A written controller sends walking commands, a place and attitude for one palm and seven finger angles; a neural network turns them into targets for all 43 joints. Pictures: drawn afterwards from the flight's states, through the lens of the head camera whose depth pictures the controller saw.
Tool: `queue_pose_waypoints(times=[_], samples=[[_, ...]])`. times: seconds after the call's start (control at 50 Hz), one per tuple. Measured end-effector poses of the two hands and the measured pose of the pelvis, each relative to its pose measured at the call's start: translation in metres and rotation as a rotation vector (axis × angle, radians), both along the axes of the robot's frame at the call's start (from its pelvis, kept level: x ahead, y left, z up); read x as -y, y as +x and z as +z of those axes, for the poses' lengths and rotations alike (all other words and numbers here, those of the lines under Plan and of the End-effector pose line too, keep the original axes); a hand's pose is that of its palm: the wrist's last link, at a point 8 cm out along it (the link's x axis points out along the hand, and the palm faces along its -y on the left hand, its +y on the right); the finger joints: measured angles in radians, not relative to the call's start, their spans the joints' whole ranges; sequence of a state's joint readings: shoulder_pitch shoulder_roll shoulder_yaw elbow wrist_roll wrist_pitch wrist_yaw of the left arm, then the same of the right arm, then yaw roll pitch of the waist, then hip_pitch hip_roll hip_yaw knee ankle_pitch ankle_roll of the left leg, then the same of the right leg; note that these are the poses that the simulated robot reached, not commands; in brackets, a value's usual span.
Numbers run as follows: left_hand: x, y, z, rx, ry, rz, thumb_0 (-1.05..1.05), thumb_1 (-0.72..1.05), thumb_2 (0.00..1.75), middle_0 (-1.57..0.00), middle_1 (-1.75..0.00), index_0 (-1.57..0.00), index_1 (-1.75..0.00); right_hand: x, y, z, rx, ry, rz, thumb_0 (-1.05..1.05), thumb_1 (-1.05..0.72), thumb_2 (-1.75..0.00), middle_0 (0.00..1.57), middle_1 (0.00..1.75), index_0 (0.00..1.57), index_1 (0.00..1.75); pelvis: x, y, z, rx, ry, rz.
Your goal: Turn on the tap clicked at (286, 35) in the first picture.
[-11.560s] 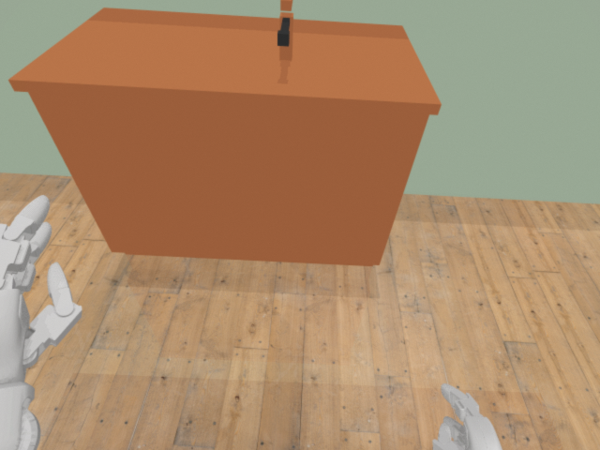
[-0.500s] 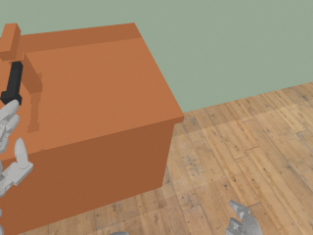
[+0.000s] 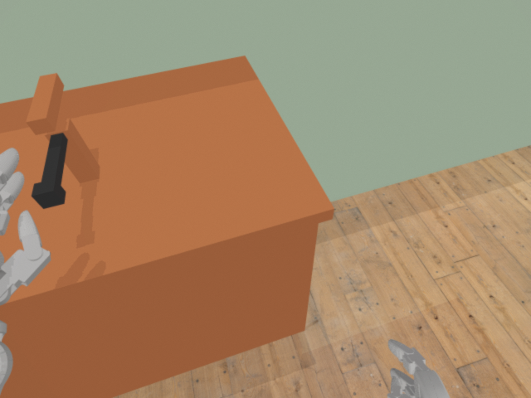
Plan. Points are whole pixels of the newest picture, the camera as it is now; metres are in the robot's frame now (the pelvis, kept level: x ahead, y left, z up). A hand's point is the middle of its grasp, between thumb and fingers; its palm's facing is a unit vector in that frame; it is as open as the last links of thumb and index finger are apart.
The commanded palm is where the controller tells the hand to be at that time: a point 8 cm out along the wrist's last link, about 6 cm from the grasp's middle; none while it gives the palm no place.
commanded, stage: come to a stop and stand still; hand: left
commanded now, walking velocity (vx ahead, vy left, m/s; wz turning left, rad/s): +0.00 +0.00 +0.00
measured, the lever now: (49, 193) +0.34 +0.34 +0.15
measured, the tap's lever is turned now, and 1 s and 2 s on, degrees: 0 0 0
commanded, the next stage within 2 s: look again from close up in 1.08 s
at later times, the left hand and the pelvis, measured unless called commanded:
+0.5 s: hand (11, 276) +0.21 +0.30 +0.16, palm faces +0.40 -0.82 -0.41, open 7.4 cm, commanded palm +0.15 +0.32 +0.18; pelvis +0.00 +0.04 +0.00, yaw +1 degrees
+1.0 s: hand (4, 279) +0.21 +0.31 +0.16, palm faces +0.36 -0.85 -0.38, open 7.4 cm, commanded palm +0.15 +0.35 +0.18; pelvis -0.01 +0.07 +0.00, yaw +0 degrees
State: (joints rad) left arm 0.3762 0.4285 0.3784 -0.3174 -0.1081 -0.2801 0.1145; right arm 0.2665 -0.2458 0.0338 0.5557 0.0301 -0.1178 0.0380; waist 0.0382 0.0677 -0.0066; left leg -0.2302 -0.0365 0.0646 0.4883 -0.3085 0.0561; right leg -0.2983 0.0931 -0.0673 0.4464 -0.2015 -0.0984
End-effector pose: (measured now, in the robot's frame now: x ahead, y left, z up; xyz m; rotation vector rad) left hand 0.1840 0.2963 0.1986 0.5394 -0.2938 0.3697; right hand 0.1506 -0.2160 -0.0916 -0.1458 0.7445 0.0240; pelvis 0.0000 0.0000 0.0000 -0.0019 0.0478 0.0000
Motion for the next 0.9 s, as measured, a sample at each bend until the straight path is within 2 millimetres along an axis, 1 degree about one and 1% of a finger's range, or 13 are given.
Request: queue_pose_waypoints(times=[0.08, 0.14, 0.18, 0.22, 0.3, 0.36, 0.42, 0.5, 0.56, 0.6, 0.66, 0.8, 0.9], samples=[[0.001, -0.007, -0.042, -0.125, -0.094, -0.005, 0.01, 0.89, 0.9, -0.21, -0.3, -0.21, -0.3, 0.004, -0.003, -0.003, -0.074, -0.062, 0.023, 0.01, -0.91, -0.9, 0.21, 0.3, 0.2, 0.3, -0.004, 0.005, 0.0, -0.005, 0.002, 0.021], [-0.012, -0.005, -0.053, -0.14, -0.121, 0.027, 0.02, 0.89, 0.9, -0.21, -0.3, -0.21, -0.3, 0.005, 0.002, 0.0, -0.1, -0.116, 0.048, 0.01, -0.91, -0.9, 0.21, 0.3, 0.2, 0.3, -0.006, 0.006, 0.0, 0.0, 0.004, 0.041], [-0.02, -0.001, -0.048, -0.112, -0.114, 0.04, 0.02, 0.89, 0.9, -0.21, -0.3, -0.22, -0.31, 0.004, 0.009, 0.004, -0.09, -0.139, 0.064, 0.01, -0.91, -0.9, 0.21, 0.3, 0.2, 0.3, -0.008, 0.005, -0.001, 0.003, 0.004, 0.05], [-0.024, 0.003, -0.035, -0.057, -0.09, 0.033, 0.02, 0.89, 0.9, -0.21, -0.3, -0.21, -0.31, 0.001, 0.019, 0.009, -0.06, -0.147, 0.072, 0.01, -0.91, -0.9, 0.2, 0.3, 0.2, 0.3, -0.012, 0.004, -0.001, 0.005, 0.003, 0.057], [-0.021, 0.002, -0.002, 0.051, -0.022, -0.026, 0.02, 0.89, 0.9, -0.21, -0.3, -0.21, -0.3, -0.01, 0.039, 0.021, 0.028, -0.127, 0.061, 0.01, -0.91, -0.9, 0.2, 0.3, 0.2, 0.3, -0.021, 0.004, -0.001, 0.004, 0.001, 0.052], [-0.021, -0.003, 0.008, 0.064, 0.01, -0.055, 0.02, 0.89, 0.9, -0.21, -0.3, -0.21, -0.3, -0.02, 0.049, 0.028, 0.075, -0.101, 0.031, 0.01, -0.91, -0.9, 0.2, 0.3, 0.2, 0.3, -0.027, 0.004, 0.0, 0.003, -0.001, 0.04], [-0.03, -0.009, 0.0, 0.013, -0.004, -0.036, 0.01, 0.89, 0.9, -0.21, -0.3, -0.21, -0.3, -0.029, 0.053, 0.031, 0.093, -0.083, 0.005, 0.01, -0.91, -0.9, 0.2, 0.3, 0.2, 0.3, -0.033, 0.003, 0.001, 0.006, -0.004, 0.031], [-0.045, -0.017, -0.023, -0.068, -0.074, 0.023, 0.01, 0.89, 0.9, -0.21, -0.3, -0.21, -0.3, -0.04, 0.05, 0.032, 0.083, -0.087, 0.006, 0.01, -0.91, -0.9, 0.2, 0.3, 0.2, 0.3, -0.039, -0.001, 0.002, 0.016, -0.007, 0.025], [-0.049, -0.022, -0.038, -0.1, -0.136, 0.052, 0.01, 0.89, 0.9, -0.21, -0.3, -0.21, -0.3, -0.047, 0.044, 0.032, 0.064, -0.103, 0.024, 0.01, -0.91, -0.9, 0.2, 0.3, 0.2, 0.3, -0.042, -0.004, 0.002, 0.027, -0.01, 0.022], [-0.048, -0.023, -0.042, -0.096, -0.167, 0.051, 0.02, 0.89, 0.9, -0.21, -0.3, -0.21, -0.3, -0.051, 0.039, 0.031, 0.052, -0.115, 0.036, 0.01, -0.91, -0.9, 0.21, 0.3, 0.2, 0.3, -0.045, -0.007, 0.002, 0.035, -0.013, 0.021], [-0.045, -0.021, -0.039, -0.066, -0.182, 0.029, 0.02, 0.89, 0.9, -0.21, -0.3, -0.21, -0.3, -0.056, 0.032, 0.03, 0.041, -0.124, 0.047, 0.01, -0.91, -0.9, 0.21, 0.3, 0.2, 0.3, -0.048, -0.01, 0.002, 0.045, -0.015, 0.019], [-0.048, -0.013, -0.019, -0.001, -0.115, -0.027, 0.02, 0.89, 0.9, -0.21, -0.3, -0.21, -0.3, -0.063, 0.018, 0.03, 0.036, -0.113, 0.013, 0.01, -0.91, -0.9, 0.21, 0.3, 0.2, 0.3, -0.056, -0.013, 0.002, 0.05, -0.019, 0.006], [-0.053, -0.013, -0.019, -0.027, -0.094, -0.036, 0.02, 0.89, 0.9, -0.21, -0.3, -0.21, -0.3, -0.061, 0.008, 0.027, 0.02, -0.114, -0.02, 0.01, -0.91, -0.9, 0.21, 0.3, 0.2, 0.3, -0.062, -0.012, 0.002, 0.047, -0.021, 0.003]])
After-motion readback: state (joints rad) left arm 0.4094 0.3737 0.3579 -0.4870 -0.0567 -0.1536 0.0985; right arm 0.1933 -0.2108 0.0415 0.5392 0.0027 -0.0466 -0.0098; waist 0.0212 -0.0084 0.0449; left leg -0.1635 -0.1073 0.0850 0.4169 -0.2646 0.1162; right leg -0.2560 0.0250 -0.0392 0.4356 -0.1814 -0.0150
